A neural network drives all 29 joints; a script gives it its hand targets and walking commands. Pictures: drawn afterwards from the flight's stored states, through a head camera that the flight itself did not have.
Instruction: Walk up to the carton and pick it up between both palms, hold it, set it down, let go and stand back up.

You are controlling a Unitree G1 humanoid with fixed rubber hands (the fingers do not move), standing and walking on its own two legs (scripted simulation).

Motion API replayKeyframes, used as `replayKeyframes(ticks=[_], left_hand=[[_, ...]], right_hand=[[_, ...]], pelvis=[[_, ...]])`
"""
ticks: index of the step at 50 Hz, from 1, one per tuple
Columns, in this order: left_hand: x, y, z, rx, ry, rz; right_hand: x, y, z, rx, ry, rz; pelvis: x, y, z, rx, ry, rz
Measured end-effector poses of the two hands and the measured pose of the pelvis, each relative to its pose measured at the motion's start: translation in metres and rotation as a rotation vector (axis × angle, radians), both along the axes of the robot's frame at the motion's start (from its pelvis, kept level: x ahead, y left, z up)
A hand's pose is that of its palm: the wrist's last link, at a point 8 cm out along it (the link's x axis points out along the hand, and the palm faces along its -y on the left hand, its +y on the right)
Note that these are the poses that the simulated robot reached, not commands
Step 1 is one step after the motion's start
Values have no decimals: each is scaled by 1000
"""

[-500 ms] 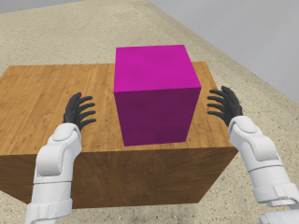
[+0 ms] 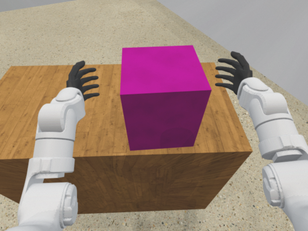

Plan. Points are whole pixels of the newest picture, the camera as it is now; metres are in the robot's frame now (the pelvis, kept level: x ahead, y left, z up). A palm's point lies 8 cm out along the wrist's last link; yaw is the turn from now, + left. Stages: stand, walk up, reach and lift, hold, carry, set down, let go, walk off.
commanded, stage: reach and lift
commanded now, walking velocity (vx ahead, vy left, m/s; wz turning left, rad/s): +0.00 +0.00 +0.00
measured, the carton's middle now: (160, 100) +0.48 -0.03 +0.06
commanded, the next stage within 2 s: none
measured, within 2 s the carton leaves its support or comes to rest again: neither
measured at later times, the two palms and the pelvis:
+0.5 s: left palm (73, 62) +0.46 +0.18 +0.22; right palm (240, 51) +0.47 -0.22 +0.23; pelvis +0.00 +0.00 +0.00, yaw +1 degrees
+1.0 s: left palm (93, 92) +0.47 +0.16 +0.11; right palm (222, 87) +0.47 -0.20 +0.12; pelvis +0.01 +0.01 +0.00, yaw -1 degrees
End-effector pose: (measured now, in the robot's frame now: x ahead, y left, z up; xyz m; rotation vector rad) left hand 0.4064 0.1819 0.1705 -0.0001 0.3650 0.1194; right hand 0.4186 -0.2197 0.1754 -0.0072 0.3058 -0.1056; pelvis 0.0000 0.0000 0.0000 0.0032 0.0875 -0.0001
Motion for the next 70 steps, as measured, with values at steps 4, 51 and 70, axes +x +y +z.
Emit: replayKeyframes(ticks=[4, 51, 70], left_hand=[[9, 0, 8, 5, -2, 0], [62, -19, -58, 21, 6, 5], [65, -25, -67, 26, -21, -9]], right_hand=[[10, 1, 9, 4, 1, -2], [51, 18, -59, -21, 28, -4], [49, 33, -69, -24, 20, -11]], pelvis=[[1, 1, 0, -2, 22, 5], [8, 8, -2, -11, 237, -11], [5, 10, -3, -10, 254, -30]])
